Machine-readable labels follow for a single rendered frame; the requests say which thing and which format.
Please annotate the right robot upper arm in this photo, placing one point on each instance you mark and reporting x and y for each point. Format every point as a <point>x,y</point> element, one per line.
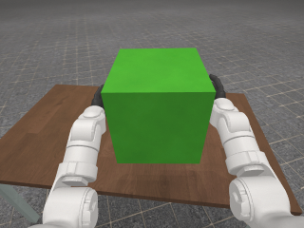
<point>261,202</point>

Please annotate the right robot forearm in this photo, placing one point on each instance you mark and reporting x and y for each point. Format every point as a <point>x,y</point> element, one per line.
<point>243,157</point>

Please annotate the right robot hand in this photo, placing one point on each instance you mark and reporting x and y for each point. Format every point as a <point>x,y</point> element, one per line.
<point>219,88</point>

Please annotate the left robot forearm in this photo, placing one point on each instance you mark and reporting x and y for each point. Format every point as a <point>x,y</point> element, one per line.
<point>83,145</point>

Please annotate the table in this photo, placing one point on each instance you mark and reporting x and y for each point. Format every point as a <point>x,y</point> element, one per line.
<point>31,151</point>

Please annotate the left robot hand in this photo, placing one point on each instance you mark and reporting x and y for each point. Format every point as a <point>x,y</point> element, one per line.
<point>98,100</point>

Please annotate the left robot upper arm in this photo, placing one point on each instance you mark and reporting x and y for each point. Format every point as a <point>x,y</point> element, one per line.
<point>71,207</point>

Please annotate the carton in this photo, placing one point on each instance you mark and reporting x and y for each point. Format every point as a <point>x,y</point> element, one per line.
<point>158,104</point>

